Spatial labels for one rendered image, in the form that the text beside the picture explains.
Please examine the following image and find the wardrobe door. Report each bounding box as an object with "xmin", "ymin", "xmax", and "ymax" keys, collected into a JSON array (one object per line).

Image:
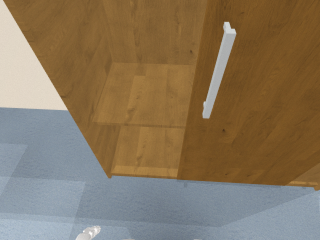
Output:
[
  {"xmin": 177, "ymin": 0, "xmax": 320, "ymax": 186},
  {"xmin": 293, "ymin": 163, "xmax": 320, "ymax": 183}
]

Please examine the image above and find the left robot hand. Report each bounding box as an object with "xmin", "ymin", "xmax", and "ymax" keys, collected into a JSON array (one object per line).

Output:
[{"xmin": 76, "ymin": 226, "xmax": 101, "ymax": 240}]

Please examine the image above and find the handle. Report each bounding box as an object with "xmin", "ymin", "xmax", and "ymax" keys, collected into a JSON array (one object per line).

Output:
[{"xmin": 202, "ymin": 22, "xmax": 237, "ymax": 119}]

